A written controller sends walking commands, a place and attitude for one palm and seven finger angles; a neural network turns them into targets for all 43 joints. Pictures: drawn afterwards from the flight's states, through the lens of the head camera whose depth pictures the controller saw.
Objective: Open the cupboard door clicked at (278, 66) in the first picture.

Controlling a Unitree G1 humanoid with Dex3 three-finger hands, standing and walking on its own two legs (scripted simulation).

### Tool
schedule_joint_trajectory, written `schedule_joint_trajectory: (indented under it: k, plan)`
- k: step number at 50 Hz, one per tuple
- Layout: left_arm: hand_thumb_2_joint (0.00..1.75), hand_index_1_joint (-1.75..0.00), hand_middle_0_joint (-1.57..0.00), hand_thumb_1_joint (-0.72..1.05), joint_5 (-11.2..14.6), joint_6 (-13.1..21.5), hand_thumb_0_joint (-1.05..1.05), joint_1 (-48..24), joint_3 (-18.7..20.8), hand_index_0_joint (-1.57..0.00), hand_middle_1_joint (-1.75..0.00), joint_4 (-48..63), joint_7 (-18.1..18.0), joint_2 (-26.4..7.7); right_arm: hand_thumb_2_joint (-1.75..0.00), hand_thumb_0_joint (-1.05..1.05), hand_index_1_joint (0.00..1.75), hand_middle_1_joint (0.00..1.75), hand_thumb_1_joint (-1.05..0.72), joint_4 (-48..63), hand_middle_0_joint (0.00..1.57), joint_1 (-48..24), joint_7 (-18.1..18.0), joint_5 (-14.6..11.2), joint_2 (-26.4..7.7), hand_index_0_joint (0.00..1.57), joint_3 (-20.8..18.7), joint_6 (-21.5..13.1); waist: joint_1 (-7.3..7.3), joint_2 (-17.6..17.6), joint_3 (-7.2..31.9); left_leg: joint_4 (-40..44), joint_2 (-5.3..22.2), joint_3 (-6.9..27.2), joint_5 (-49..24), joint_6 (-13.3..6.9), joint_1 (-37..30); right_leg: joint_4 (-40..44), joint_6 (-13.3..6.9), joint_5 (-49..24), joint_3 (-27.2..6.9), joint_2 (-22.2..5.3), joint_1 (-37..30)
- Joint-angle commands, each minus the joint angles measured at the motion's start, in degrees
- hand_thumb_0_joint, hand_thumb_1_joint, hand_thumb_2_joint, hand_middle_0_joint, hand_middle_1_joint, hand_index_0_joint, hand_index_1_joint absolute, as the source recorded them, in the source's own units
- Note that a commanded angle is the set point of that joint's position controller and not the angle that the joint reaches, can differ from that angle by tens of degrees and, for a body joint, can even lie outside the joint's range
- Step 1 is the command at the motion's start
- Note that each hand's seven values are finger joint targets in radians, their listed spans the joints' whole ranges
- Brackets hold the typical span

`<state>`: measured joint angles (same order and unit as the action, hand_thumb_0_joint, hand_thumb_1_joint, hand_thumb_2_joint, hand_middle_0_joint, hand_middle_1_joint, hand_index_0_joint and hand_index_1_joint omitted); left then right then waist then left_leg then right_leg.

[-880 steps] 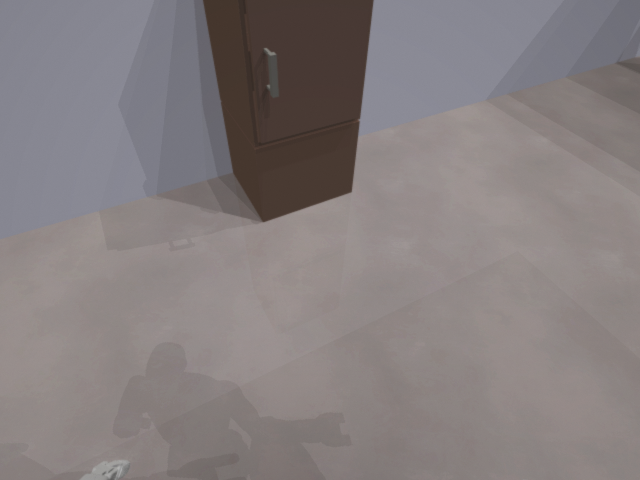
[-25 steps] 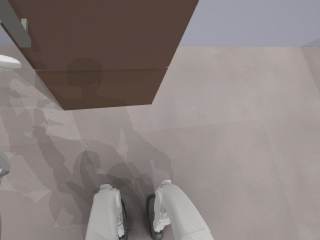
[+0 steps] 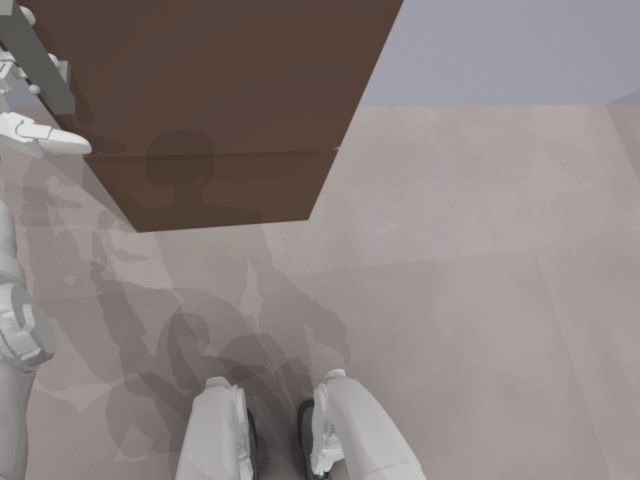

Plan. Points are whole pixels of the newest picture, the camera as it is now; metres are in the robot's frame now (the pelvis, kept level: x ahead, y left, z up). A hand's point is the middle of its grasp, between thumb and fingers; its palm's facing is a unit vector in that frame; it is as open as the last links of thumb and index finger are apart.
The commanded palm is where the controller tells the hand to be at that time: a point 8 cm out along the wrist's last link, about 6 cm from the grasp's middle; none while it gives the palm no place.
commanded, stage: slide the fingers in behind the handle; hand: left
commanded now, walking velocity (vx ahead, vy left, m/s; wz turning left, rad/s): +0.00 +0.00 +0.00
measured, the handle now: (38, 47) +0.58 +0.26 +0.05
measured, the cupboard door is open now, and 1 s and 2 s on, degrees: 0 0 11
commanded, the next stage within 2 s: close the thumb around the handle in 0.66 s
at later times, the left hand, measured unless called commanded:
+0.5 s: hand (66, 88) +0.54 +0.23 +0.05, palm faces +0.09 -1.00 -0.03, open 14.0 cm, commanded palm +0.52 +0.25 +0.04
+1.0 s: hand (57, 91) +0.53 +0.24 +0.04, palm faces +0.09 -1.00 -0.02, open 12.4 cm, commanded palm +0.52 +0.26 +0.04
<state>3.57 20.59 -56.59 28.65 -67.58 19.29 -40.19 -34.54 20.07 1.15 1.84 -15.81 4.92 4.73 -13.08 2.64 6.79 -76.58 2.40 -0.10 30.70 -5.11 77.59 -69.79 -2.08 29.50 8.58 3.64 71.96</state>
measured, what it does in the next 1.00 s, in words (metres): stands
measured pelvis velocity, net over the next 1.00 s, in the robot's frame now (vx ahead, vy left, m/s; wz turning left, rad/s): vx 0.00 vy -0.01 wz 0.01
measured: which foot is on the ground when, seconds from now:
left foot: down 0.00-1.00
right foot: down 0.00-1.00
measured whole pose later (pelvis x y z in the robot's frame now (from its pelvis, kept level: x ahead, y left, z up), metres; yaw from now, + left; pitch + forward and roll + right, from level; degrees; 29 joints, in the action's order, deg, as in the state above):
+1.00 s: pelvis +0.00 -0.01 +0.00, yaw +0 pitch +31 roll -6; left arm 3.9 23.0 -55.3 28.0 -67.5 16.9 -37.9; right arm -34.9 19.6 1.2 1.5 -15.8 4.4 5.2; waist -12.4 2.5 6.7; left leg -76.2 2.6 -0.5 30.7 -4.2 76.5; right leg -70.6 -3.1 29.9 8.0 3.9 71.7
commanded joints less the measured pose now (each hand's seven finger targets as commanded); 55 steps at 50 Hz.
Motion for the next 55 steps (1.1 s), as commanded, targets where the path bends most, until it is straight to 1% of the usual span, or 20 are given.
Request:
schedule_joint_trajectory:
  k: [1,3,6,9,12,17,20,22,27,29,31,34,36,38,41,43,45,46,49,55]
  plan:
    - [0.30,-1.20,-0.30,-0.50,0.73,5.68,0.00,-23.35,0.60,-0.30,-1.20,14.97,-1.09,-14.88,-0.90,0.00,0.30,0.30,-0.90,0.53,0.20,12.88,-0.54,0.12,-12.18,0.20,-4.51,-0.31,0.01,15.37,35.04,8.03,1.51,10.03,-31.06,4.28,-39.24,6.23,0.19,-15.05,-4.93,0.16,-5.50]
    - [0.30,-1.20,-0.30,-0.50,0.86,5.69,0.00,-21.51,0.70,-0.30,-1.20,14.11,-0.97,-14.68,-0.90,0.00,0.30,0.30,-0.90,0.62,0.20,12.70,-0.55,-0.06,-12.12,0.20,-4.55,-0.05,0.32,14.42,34.53,8.43,1.45,9.76,-30.34,4.22,-38.53,6.41,0.16,-15.09,-4.94,0.21,-6.69]
    - [0.30,-1.20,-0.30,-0.50,1.24,5.19,0.00,-22.04,-2.92,-0.30,-1.20,12.39,-0.90,-8.97,-0.90,0.00,0.30,0.30,-0.90,0.26,0.20,12.54,-0.38,-0.15,-11.82,0.20,-4.78,0.04,-0.67,14.23,32.13,9.22,1.62,10.58,-28.32,4.30,-39.49,6.96,0.27,-13.17,-4.55,0.06,-3.83]
    - [0.30,-1.20,-0.30,-0.50,1.35,4.68,0.00,-23.11,-1.98,-0.30,-1.20,11.13,-1.83,-9.74,-0.90,0.00,0.30,0.30,-0.90,-0.04,0.20,12.79,-0.68,-0.08,-12.15,0.20,-4.90,-0.05,-0.94,11.75,31.12,9.48,1.45,10.63,-24.90,3.96,-37.36,7.04,0.32,-11.94,-4.62,0.01,-3.98]
    - [0.30,-1.20,-0.30,-0.50,1.04,5.90,0.00,-25.12,-2.61,-0.30,-1.20,12.78,-3.23,-8.69,-0.90,0.00,0.30,0.30,-0.90,-0.19,0.20,12.77,-0.62,0.16,-11.78,0.20,-4.98,-0.28,-0.89,13.75,32.40,9.52,1.45,11.07,-26.95,4.48,-39.63,6.71,0.17,-12.41,-4.59,-0.10,-2.97]
    - [0.30,-1.20,-0.30,-0.50,-0.23,7.50,0.00,-22.28,1.10,-0.30,-1.20,12.60,-5.15,-13.11,-0.90,0.00,0.30,0.30,-0.90,0.38,0.20,12.66,-0.41,0.43,-11.67,0.20,-4.81,0.09,0.75,13.67,34.36,8.76,1.17,9.88,-29.87,4.57,-38.58,6.05,0.10,-14.46,-5.03,-0.05,-6.15]
    - [0.30,-1.20,-0.30,-0.50,-0.54,7.32,0.00,-22.28,-1.60,-0.30,-1.20,11.89,-5.06,-9.97,-0.90,0.00,0.30,0.30,-0.90,0.75,0.20,12.21,-0.19,0.24,-11.14,0.20,-4.59,0.31,0.03,12.53,32.84,8.89,1.12,9.30,-28.58,3.93,-37.11,6.36,0.18,-14.59,-5.38,-0.04,-6.76]
    - [0.30,-1.20,-0.30,-0.50,-0.43,7.10,0.00,-20.82,-0.68,-0.30,-1.20,12.01,-4.91,-11.00,-0.90,0.00,0.30,0.30,-0.90,1.04,0.20,12.47,-0.16,0.14,-11.47,0.20,-4.74,0.60,0.76,12.67,33.75,9.21,1.10,9.21,-29.23,4.14,-37.66,6.46,0.26,-15.21,-5.31,0.00,-7.80]
    - [0.30,-1.20,-0.30,-0.50,0.55,6.82,0.00,-22.76,-1.81,-0.30,-1.20,10.29,-3.97,-9.61,-0.90,0.00,0.30,0.30,-0.90,0.50,0.20,12.19,-0.48,-0.28,-11.50,0.20,-4.73,0.49,-0.96,9.69,30.96,8.88,0.90,8.47,-24.16,3.24,-33.61,7.28,0.62,-13.58,-5.91,0.07,-7.90]
    - [0.30,-1.20,-0.30,-0.50,0.86,6.72,0.00,-23.76,-0.51,-0.30,-1.20,9.82,-3.96,-11.55,-0.90,0.00,0.30,0.30,-0.90,0.37,0.20,12.28,-0.79,-0.23,-11.69,0.20,-4.56,0.21,-0.94,8.57,30.41,8.56,0.61,7.79,-22.05,2.77,-30.66,7.54,0.70,-12.90,-6.39,0.12,-9.67]
    - [0.30,-1.20,-0.30,-0.50,0.65,7.46,0.00,-24.92,-1.13,-0.30,-1.20,11.13,-3.80,-11.43,-0.90,0.00,0.30,0.30,-0.90,0.32,0.20,12.22,-0.87,-0.17,-11.59,0.20,-4.56,0.02,-0.53,11.81,32.91,8.25,0.48,7.78,-23.78,3.05,-32.83,6.97,0.44,-13.62,-6.53,0.03,-9.05]
    - [0.30,-1.20,-0.30,-0.50,0.39,7.60,0.00,-24.48,-0.79,-0.30,-1.20,11.12,-3.73,-12.24,-0.90,0.00,0.30,0.30,-0.90,0.15,0.20,12.35,-0.77,-0.04,-11.51,0.20,-4.49,-0.08,-0.61,11.46,33.58,7.62,0.57,7.63,-25.15,2.98,-32.63,6.68,0.50,-14.90,-6.57,0.15,-9.70]
    - [0.30,-1.20,-0.30,-0.50,0.22,7.59,0.00,-22.88,0.42,-0.30,-1.20,10.99,-3.38,-13.96,-0.90,0.00,0.30,0.30,-0.90,0.39,0.20,12.52,-0.83,0.00,-11.68,0.20,-4.45,0.07,0.14,12.09,34.62,7.39,0.51,7.49,-27.35,3.05,-33.05,6.16,0.37,-16.78,-6.56,0.05,-10.75]
    - [0.30,-1.20,-0.30,-0.50,0.61,6.87,0.00,-21.39,-0.30,-0.30,-1.20,10.68,-2.82,-12.50,-0.90,0.00,0.30,0.30,-0.90,0.60,0.20,12.26,-0.67,-0.24,-11.40,0.20,-4.51,0.24,0.44,12.09,34.19,7.49,0.41,7.00,-27.15,2.95,-32.55,6.52,0.49,-17.28,-6.67,0.02,-11.55]
    - [0.37,-1.22,-0.31,-0.33,0.93,6.01,0.00,-20.56,0.69,-0.31,-1.22,10.87,-2.27,-14.14,-0.90,0.00,0.30,0.30,-0.90,1.08,0.20,12.10,-0.83,-0.45,-11.65,0.20,-4.34,0.48,0.72,11.60,33.94,7.50,0.39,6.58,-26.85,2.75,-31.21,6.51,0.58,-17.94,-6.85,0.02,-12.77]
    - [0.42,-1.23,-0.32,-0.22,0.91,5.55,0.00,-22.14,0.06,-0.32,-1.23,10.38,-2.18,-14.08,-0.90,0.00,0.30,0.30,-0.90,1.02,0.20,11.86,-0.99,-0.66,-11.62,0.20,-4.23,0.37,0.02,10.24,31.97,7.55,0.40,6.61,-24.41,2.50,-29.37,6.98,0.72,-16.40,-7.05,0.13,-12.54]
    - [0.47,-1.24,-0.33,-0.11,1.26,6.19,0.00,-24.17,0.49,-0.33,-1.24,12.42,-2.34,-14.28,-0.90,0.00,0.30,0.30,-0.90,0.72,0.20,12.04,-1.08,-0.57,-11.58,0.20,-4.38,0.05,-0.38,11.05,33.22,7.12,0.47,6.78,-25.55,2.42,-30.65,6.66,0.63,-17.02,-7.10,0.14,-11.84]
    - [0.49,-1.25,-0.33,-0.05,1.36,6.62,0.00,-23.64,1.55,-0.33,-1.25,13.37,-2.38,-15.51,-0.90,0.00,0.30,0.30,-0.90,0.75,0.20,12.11,-1.07,-0.45,-11.81,0.20,-4.48,0.00,0.41,11.97,35.09,7.17,0.44,6.92,-26.63,2.73,-31.79,6.44,0.61,-17.48,-6.98,0.11,-12.48]
    - [0.56,-1.27,-0.34,0.12,1.51,7.55,0.00,-23.57,0.01,-0.34,-1.27,15.05,-2.29,-13.24,-0.90,0.00,0.30,0.30,-0.90,0.29,0.20,11.84,-0.78,-0.32,-11.48,0.20,-4.65,-0.26,0.27,14.00,35.81,7.29,0.61,7.27,-28.21,3.04,-34.82,6.58,0.45,-17.47,-6.75,0.16,-10.89]
    - [0.71,-1.30,-0.37,0.45,1.40,5.59,0.00,-22.49,-2.50,-0.37,-1.30,10.26,-1.91,-9.40,-0.90,0.00,0.30,0.30,-0.90,-0.17,0.20,12.24,-0.86,-0.38,-11.74,0.20,-4.77,-0.13,-0.84,12.23,31.92,8.03,0.86,8.47,-26.61,3.08,-35.26,6.80,0.40,-14.68,-5.77,0.02,-6.62]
